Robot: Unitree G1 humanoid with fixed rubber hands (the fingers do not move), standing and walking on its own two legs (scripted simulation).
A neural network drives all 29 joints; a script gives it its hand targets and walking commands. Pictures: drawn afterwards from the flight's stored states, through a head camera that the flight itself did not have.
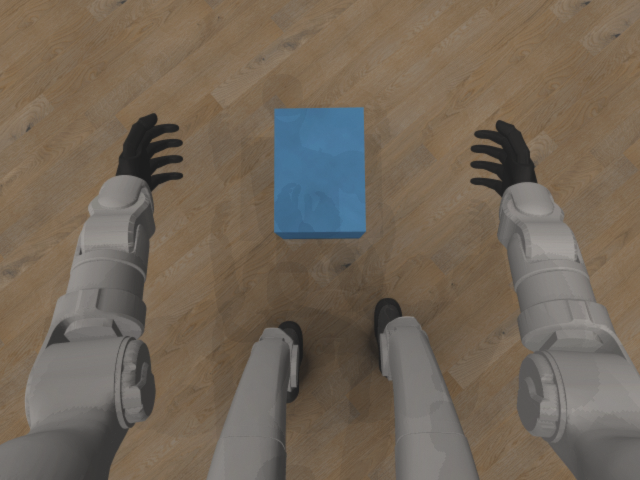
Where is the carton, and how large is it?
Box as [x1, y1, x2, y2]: [274, 107, 365, 238]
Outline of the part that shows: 363,107 274,109 274,232 282,238 351,238 359,237 365,231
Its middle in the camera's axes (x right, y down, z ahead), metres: +0.00 -0.15 +0.98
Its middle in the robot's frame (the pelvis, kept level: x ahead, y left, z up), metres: +0.55 +0.02 -0.61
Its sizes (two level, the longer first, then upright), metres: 0.289 0.207 0.183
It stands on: the floor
